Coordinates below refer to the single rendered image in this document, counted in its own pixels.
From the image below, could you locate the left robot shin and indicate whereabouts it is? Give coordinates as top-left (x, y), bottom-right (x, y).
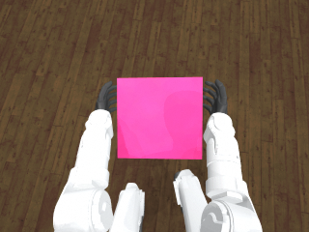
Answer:
top-left (119, 183), bottom-right (142, 232)

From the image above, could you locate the left robot hand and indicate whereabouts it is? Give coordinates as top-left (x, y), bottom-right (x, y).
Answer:
top-left (95, 81), bottom-right (118, 113)

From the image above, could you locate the right robot hand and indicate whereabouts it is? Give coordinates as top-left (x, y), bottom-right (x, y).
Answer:
top-left (202, 79), bottom-right (228, 116)

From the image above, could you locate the left robot upper arm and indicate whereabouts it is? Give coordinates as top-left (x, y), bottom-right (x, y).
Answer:
top-left (54, 188), bottom-right (114, 232)

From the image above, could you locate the left robot forearm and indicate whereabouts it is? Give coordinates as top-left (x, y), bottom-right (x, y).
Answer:
top-left (53, 109), bottom-right (114, 229)

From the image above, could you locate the robot left thigh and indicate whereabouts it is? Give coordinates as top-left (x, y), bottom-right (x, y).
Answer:
top-left (108, 188), bottom-right (145, 232)

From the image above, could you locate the right robot forearm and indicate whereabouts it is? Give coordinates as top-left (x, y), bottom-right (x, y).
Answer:
top-left (203, 112), bottom-right (257, 215)

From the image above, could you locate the carton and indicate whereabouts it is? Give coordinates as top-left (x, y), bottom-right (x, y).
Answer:
top-left (117, 76), bottom-right (203, 160)

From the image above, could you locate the right robot upper arm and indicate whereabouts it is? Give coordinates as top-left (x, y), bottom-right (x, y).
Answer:
top-left (200, 199), bottom-right (263, 232)

